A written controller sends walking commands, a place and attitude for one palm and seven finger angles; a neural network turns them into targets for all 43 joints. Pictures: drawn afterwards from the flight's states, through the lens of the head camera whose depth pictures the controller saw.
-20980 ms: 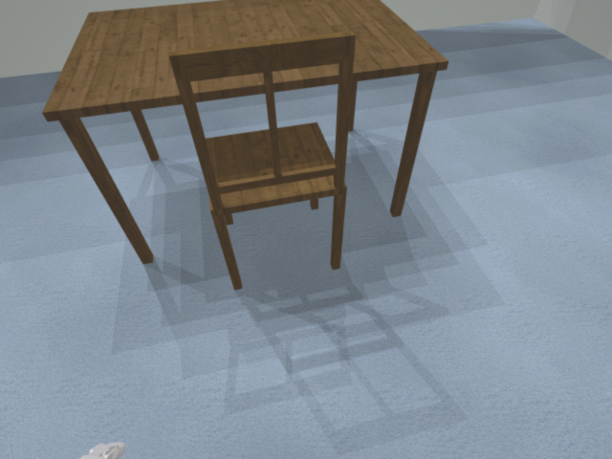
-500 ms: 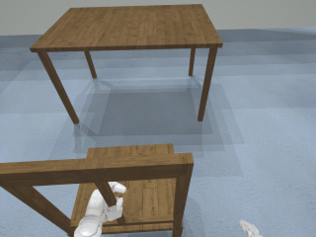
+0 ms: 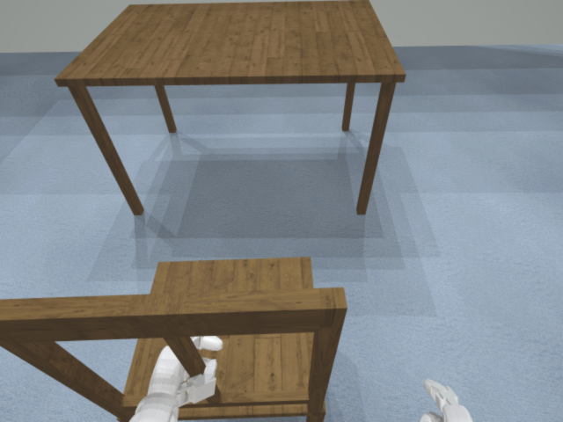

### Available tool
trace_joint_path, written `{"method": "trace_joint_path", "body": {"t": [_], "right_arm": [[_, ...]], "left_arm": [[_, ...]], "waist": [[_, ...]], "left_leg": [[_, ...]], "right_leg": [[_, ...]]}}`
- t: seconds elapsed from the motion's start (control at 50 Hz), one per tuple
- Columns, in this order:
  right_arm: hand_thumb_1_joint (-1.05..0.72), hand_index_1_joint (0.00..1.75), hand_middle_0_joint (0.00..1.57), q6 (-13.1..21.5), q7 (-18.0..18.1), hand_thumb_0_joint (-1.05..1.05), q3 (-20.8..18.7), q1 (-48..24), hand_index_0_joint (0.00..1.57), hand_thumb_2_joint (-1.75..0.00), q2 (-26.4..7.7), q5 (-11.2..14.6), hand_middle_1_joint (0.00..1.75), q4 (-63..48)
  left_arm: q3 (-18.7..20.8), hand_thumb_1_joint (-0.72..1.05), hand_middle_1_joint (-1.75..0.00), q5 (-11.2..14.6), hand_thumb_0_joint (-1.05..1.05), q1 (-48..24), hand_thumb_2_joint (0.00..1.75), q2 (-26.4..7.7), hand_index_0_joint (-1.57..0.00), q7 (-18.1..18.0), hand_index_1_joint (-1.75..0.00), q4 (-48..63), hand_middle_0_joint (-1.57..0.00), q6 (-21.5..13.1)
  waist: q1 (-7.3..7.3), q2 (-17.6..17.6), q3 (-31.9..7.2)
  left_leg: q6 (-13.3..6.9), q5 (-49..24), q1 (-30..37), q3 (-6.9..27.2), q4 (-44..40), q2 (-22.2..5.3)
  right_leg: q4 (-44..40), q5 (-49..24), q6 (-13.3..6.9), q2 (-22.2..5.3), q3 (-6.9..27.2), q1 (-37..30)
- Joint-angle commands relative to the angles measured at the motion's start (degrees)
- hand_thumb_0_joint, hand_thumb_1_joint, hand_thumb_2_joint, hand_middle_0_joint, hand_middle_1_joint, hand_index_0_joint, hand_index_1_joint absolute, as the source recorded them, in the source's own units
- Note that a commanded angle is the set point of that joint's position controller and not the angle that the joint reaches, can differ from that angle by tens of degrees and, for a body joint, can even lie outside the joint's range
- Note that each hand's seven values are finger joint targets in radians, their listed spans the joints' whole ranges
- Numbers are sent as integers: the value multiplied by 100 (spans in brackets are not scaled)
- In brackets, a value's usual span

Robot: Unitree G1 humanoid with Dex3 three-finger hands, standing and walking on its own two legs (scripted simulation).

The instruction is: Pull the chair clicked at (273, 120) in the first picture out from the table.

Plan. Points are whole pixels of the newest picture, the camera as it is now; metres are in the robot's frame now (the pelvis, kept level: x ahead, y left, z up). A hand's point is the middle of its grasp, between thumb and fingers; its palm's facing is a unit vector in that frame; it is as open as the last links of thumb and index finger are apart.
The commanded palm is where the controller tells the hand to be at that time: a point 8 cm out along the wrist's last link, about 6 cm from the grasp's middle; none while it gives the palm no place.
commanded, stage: stop walking, hand still on the chair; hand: left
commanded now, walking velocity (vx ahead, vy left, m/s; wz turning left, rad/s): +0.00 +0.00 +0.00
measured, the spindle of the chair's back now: (197, 370) +0.22 +0.15 -0.08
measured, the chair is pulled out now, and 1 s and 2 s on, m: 0.74 0.75 0.75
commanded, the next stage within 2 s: open the thumb and straighten the fingers in 0.04 s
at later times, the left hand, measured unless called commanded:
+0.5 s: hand (206, 370) +0.21 +0.14 -0.07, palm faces +0.01 -0.98 -0.18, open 11.2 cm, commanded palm +0.19 +0.18 -0.05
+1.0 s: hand (200, 379) +0.20 +0.14 -0.07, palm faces +0.03 -0.98 -0.19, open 17.4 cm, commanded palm +0.17 +0.19 -0.05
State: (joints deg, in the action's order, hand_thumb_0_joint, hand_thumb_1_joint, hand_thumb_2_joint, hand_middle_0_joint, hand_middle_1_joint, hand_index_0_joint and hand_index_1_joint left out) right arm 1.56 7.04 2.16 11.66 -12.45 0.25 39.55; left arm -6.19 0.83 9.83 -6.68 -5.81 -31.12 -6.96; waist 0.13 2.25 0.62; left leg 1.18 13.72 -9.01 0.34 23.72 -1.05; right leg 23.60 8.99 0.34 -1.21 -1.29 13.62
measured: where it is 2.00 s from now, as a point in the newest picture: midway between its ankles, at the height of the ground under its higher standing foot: outside the picture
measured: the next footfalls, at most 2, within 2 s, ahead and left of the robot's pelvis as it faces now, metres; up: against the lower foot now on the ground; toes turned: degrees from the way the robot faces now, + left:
none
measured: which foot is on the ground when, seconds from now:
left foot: down 0.00-1.00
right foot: down 0.00-1.00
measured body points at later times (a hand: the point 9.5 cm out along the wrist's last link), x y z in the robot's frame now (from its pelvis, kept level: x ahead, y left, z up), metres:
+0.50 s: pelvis +0.00 +0.00 -0.03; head +0.03 -0.02 +0.42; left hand +0.21 +0.19 -0.05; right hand +0.18 -0.24 -0.11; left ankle -0.01 +0.13 -0.74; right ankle +0.04 -0.12 -0.74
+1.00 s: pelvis +0.03 +0.00 -0.05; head +0.06 -0.01 +0.40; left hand +0.20 +0.20 -0.06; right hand +0.21 -0.23 -0.13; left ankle -0.01 +0.13 -0.74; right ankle +0.04 -0.12 -0.74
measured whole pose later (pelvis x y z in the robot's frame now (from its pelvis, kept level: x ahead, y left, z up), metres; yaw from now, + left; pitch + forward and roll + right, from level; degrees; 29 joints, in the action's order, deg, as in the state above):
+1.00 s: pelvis +0.03 +0.00 -0.05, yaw +3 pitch +11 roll -1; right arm 10.8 6.4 0.8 15.0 -13.8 1.4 29.4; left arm -5.9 1.1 27.3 -9.5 -3.0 6.9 11.8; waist 0.7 3.4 -7.8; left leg 1.1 28.5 -34.1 3.6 51.8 0.1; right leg 50.7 24.1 0.4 -2.9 -3.9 37.2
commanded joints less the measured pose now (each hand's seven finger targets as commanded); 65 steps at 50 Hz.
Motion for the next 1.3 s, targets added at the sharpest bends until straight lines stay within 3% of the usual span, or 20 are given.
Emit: {"method": "trace_joint_path", "body": {"t": [0.0, 0.08, 0.12, 0.14, 0.16, 0.2, 0.22, 0.34, 0.36, 0.44, 0.54, 0.6, 0.72, 0.84, 0.94, 1.06, 1.1, 1.14, 1.2, 1.28], "right_arm": [[-90, 30, 20, 215, 68, 0, -200, -422, 20, -90, -619, 19, 30, -754], [-90, 30, 20, 164, 63, 0, -190, -429, 20, -90, -596, 6, 30, -783], [-90, 30, 20, 171, 56, 0, -195, -450, 20, -90, -582, 18, 30, -857], [-90, 30, 20, 297, -141, 0, -335, -458, 20, -90, -757, 291, 30, -935], [-90, 30, 20, 398, -239, 0, -350, -515, 20, -90, -764, 298, 30, -1035], [-90, 30, 20, 592, -325, 0, -387, -574, 20, -90, -717, 298, 30, -1187], [-90, 30, 20, 686, -353, 0, -368, -573, 20, -90, -681, 284, 30, -1267], [-90, 30, 20, 1035, -370, 0, -362, -474, 20, -90, -743, 236, 30, -1519], [-90, 30, 20, 1063, -338, 0, -383, -420, 20, -90, -778, 231, 30, -1528], [-90, 30, 20, 1201, -291, 0, -347, -278, 20, -90, -749, 203, 30, -1661], [-90, 30, 20, 1250, -216, 0, -368, -121, 20, -90, -785, 165, 30, -1776], [-90, 30, 20, 1264, -168, 0, -373, -62, 20, -90, -775, 155, 30, -1820], [-90, 30, 20, 1291, -120, 0, -374, 0, 20, -90, -739, 140, 30, -1898], [-90, 30, 20, 1266, -51, 0, -367, 20, 20, -90, -741, 124, 30, -1930], [-90, 30, 20, 1262, -5, 0, -356, 29, 20, -90, -714, 131, 30, -1949], [-90, 30, 20, 1215, -17, 0, -418, -93, 20, -90, -636, 153, 30, -2042], [-90, 30, 20, 1233, -23, 0, -423, -107, 20, -90, -606, 159, 30, -2099], [-90, 30, 20, 1233, -25, 0, -428, -93, 20, -90, -596, 159, 30, -2125], [-90, 30, 20, 1266, -4, 0, -422, -34, 20, -90, -620, 148, 30, -2186], [-90, 30, 20, 1266, 6, 0, -431, -22, 20, -90, -588, 150, 30, -2255]], "left_arm": [[305, 90, -145, -42, 0, -742, 90, -677, -50, -102, -145, 895, -50, -170], [306, 90, -145, -53, 0, -791, 90, -623, -50, -106, -145, 835, -50, -164], [490, 90, -145, -46, 0, -752, 90, -865, -50, -138, -145, 1417, -50, -204], [65, 78, -145, 209, 0, -465, 84, -219, -50, 26, -145, 974, -50, 82], [340, 66, -145, 256, 0, -675, 78, -482, -50, 101, -145, 1502, -50, 71], [410, 42, -145, 223, 0, -396, 67, -694, -50, 181, -145, 2048, -50, 108], [371, 30, -145, 218, 0, -294, 61, -625, -50, 199, -145, 2298, -50, 136], [229, -43, -138, 157, 0, 112, 26, -480, -47, 170, -138, 2867, -47, 632], [532, -55, -130, 147, 0, -107, 20, -803, -45, 125, -130, 3113, -45, 688], [249, -55, -101, 155, 0, 470, 20, -457, -35, 129, -101, 3432, -35, 996], [401, -55, -65, 140, 0, 719, 20, -643, -22, 193, -65, 3866, -22, 1237], [437, -55, -43, 109, 0, 846, 20, -718, -15, 218, -43, 4209, -15, 1300], [293, -55, 0, 100, 0, 1353, 20, -591, 0, 270, 0, 4573, 0, 1426], [286, -55, 0, 48, 0, 1485, 20, -652, 0, 244, 0, 4827, 0, 1535], [299, -55, 0, 17, 0, 1589, 20, -700, 0, 221, 0, 5058, 0, 1558], [313, -55, 0, 40, 0, 2568, 20, -660, 0, 296, 0, 5223, 0, 1623], [162, -55, 0, 1, 0, 2769, 20, -586, 0, 304, 0, 5485, 0, 1593], [105, -55, 0, -52, 0, 3030, 20, -563, 0, 269, 0, 5569, 0, 1565], [6, -55, 0, -158, 0, 2907, 20, -609, 0, 193, 0, 5903, 0, 1490], [-84, -55, 0, -220, 0, 3383, 20, -526, 0, 145, 0, 5961, 0, 1463]], "waist": [[62, -222, -676], [46, -401, -669], [13, -325, -643], [293, -897, -486], [127, -839, -675], [73, -145, -824], [46, -56, -931], [81, -281, -1118], [76, -299, -1295], [92, -360, -1408], [110, -567, -1586], [127, -367, -1634], [163, -453, -1726], [198, -527, -1625], [168, -222, -1726], [69, -422, -1690], [63, -85, -1640], [74, -325, -1552], [122, -55, -1489], [87, -356, -1532]], "left_leg": [[-212, -678, 103, 239, -320, -372], [-218, -598, 68, 251, -319, -372], [-231, -511, 40, 285, -367, -371], [-164, -84, -621, 16, -174, -154], [-166, 65, -950, 7, -47, -94], [-148, 253, -1120, -37, 165, -15], [-144, 289, -1217, -46, 265, 13], [-154, 409, -1733, 7, 798, 38], [-162, 380, -1735, 12, 875, 47], [-155, 80, -1873, 22, 1169, 68], [-186, -94, -2096, 30, 1549, 110], [-190, -307, -2120, 31, 1727, 121], [-192, -540, -2204, 58, 1990, 137], [-210, -402, -2378, 104, 2124, 155], [-207, -454, -2333, 107, 2180, 174], [-196, -372, -2526, 117, 2201, 156], [-194, -433, -2502, 141, 2204, 160], [-197, -336, -2563, 148, 2247, 147], [-194, -286, -2574, 191, 2301, 164], [-193, -149, -2655, 198, 2397, 167]], "right_leg": [[-523, -252, -107, -526, 413, -197], [-547, -77, -110, -522, 417, -209], [-592, 42, -91, -527, 409, -234], [-53, 245, -70, -245, -76, -80], [109, 331, -84, -200, -75, -44], [286, 546, -129, -208, 30, 75], [395, 616, -130, -195, -2, 169], [914, 789, -83, -138, -115, 719], [978, 772, -76, -135, -89, 715], [1300, 413, -71, -123, -184, 873], [1569, 123, -44, -128, -179, 979], [1699, -120, -73, -130, -192, 1064], [1905, -464, -56, -161, -255, 1130], [1984, -279, -46, -159, -298, 1315], [2041, -225, -71, -173, -312, 1352], [2080, -143, -78, -161, -345, 1323], [2114, -106, -122, -158, -360, 1408], [2150, 41, -95, -137, -391, 1543], [2228, 223, -124, -116, -413, 1745], [2306, 386, -101, -85, -429, 1872]]}}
